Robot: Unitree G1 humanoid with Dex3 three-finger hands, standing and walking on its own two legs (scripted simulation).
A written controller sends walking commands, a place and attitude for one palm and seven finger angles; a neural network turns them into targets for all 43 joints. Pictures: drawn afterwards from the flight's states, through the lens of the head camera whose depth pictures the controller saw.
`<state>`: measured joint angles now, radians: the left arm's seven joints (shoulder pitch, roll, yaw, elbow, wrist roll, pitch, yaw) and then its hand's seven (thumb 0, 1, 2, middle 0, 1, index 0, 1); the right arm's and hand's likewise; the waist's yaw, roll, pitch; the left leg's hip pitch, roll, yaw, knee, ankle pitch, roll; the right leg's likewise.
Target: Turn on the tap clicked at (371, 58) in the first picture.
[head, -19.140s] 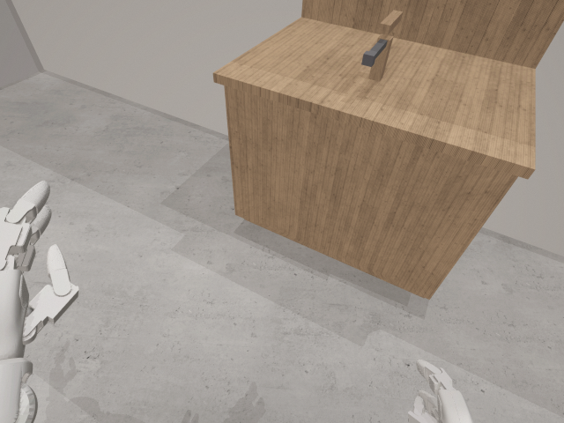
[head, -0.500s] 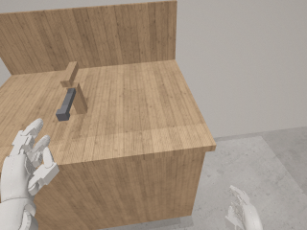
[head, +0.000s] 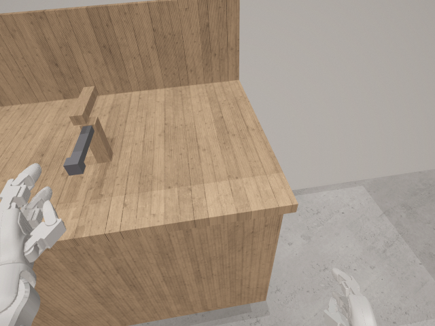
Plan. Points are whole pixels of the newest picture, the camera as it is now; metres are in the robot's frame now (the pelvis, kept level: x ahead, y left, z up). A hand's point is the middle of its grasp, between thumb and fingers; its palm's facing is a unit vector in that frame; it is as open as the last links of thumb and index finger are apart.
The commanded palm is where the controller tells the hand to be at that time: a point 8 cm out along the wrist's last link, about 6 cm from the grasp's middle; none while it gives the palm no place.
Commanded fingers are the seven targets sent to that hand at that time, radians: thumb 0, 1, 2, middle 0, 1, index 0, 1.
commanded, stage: reach beside the lever's end, fingers flat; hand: left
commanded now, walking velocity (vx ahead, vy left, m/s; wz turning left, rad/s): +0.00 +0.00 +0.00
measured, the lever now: (74, 165) +0.36 +0.34 +0.12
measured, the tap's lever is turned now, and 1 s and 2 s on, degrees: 0 0 0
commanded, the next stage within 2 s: push the lever round in 1.76 s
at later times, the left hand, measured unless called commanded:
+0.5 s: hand (52, 211) +0.24 +0.31 +0.14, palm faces +0.50 -0.86 -0.12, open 7.5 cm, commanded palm +0.20 +0.35 +0.14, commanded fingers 0.00 0.90 0.90 -0.18 -0.23 -0.18 -0.23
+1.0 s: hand (53, 193) +0.29 +0.34 +0.13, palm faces +0.51 -0.85 -0.11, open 7.7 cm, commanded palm +0.25 +0.38 +0.12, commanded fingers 0.00 0.90 0.90 -0.16 -0.17 -0.16 -0.17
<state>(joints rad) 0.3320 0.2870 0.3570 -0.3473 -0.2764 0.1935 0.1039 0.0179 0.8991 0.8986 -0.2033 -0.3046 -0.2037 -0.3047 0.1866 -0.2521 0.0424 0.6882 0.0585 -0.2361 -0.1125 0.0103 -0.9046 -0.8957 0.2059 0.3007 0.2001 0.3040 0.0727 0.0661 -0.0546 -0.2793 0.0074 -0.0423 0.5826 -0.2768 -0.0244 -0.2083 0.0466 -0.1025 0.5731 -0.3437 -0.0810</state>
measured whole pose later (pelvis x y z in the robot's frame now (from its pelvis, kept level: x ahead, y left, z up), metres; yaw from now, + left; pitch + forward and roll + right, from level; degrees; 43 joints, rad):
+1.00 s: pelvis -0.01 +0.03 +0.00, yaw +0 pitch +1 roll -1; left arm -0.07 0.37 0.45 0.21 -0.22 0.03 0.03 0.02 0.90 0.90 -0.17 -0.20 -0.17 -0.20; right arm 0.21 -0.27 0.03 0.71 0.06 -0.21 -0.10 0.01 -0.90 -0.90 0.21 0.30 0.20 0.30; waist 0.03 0.05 -0.03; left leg -0.36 -0.01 -0.03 0.60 -0.26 0.01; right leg -0.28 0.02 -0.09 0.57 -0.32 -0.05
